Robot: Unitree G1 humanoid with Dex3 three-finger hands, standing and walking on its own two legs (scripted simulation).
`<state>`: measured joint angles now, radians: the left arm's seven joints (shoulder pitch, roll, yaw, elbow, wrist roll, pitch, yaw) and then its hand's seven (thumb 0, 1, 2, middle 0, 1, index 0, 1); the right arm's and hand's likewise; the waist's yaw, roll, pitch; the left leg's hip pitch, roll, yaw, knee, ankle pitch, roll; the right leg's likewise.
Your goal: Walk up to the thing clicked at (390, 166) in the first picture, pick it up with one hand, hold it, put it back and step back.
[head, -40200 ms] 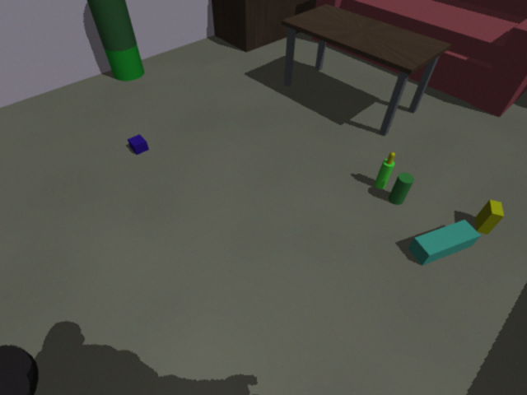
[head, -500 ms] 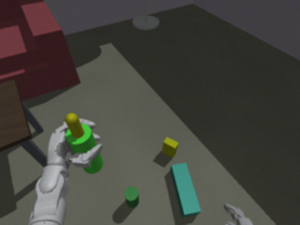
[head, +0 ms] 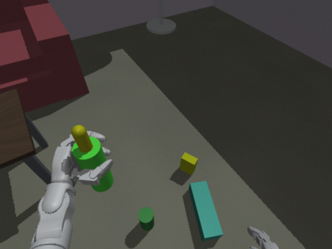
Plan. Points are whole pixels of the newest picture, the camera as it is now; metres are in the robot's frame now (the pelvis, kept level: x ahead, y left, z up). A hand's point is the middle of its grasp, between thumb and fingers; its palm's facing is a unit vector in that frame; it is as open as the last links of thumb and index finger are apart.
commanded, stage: hold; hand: left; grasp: from the side
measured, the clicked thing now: (92, 159) +0.33 +0.17 +0.06
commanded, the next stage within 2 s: crouch in 0.16 s
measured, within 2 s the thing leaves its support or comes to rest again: neither
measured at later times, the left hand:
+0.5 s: hand (96, 166) +0.32 +0.17 +0.04, palm faces +0.04 -1.00 +0.01, open 8.2 cm
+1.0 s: hand (110, 195) +0.34 +0.18 -0.20, palm faces +0.05 -1.00 +0.00, open 8.2 cm
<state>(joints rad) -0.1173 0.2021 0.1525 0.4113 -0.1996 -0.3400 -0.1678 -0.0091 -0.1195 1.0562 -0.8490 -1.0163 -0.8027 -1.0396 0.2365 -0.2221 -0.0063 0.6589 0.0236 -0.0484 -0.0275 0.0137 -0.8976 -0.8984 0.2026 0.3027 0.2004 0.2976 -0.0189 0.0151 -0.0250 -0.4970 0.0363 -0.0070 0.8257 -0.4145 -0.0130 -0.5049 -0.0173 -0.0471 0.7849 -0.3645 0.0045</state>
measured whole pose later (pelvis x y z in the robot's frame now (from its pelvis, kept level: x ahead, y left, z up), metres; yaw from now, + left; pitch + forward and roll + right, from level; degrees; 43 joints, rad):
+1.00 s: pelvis -0.04 +0.00 -0.18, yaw +0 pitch +29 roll -2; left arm -0.40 0.25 0.30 0.86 -0.19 -0.73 -0.26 -0.01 -0.13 1.08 -0.85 -1.02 -0.81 -1.04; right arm 0.16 -0.27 -0.02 0.67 -0.04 -0.08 0.05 0.01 -0.89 -0.90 0.20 0.30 0.20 0.30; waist -0.06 0.00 -0.19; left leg -1.53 0.03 -0.04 1.69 -0.67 -0.02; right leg -1.54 -0.04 -0.05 1.65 -0.62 -0.01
